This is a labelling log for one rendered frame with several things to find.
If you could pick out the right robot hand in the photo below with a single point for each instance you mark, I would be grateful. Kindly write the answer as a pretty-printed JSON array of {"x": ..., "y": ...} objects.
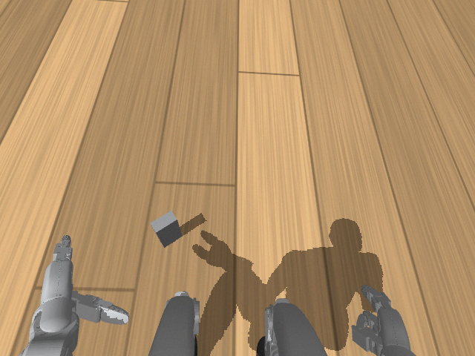
[{"x": 386, "y": 329}]

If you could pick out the left robot arm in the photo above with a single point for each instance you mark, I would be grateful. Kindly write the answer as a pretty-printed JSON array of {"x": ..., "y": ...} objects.
[{"x": 54, "y": 329}]

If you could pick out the left robot hand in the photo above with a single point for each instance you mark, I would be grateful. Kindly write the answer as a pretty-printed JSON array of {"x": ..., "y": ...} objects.
[{"x": 58, "y": 284}]

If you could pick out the carton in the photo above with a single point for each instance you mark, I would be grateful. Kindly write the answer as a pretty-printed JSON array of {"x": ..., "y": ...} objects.
[{"x": 167, "y": 228}]

